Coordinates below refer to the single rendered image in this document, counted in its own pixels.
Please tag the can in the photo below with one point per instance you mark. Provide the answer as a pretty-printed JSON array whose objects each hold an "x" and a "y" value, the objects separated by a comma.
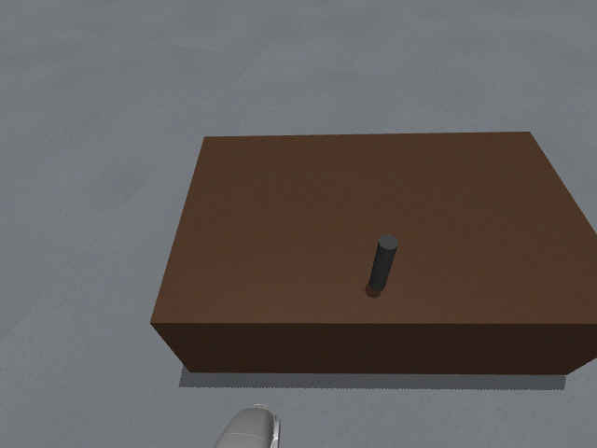
[{"x": 384, "y": 257}]

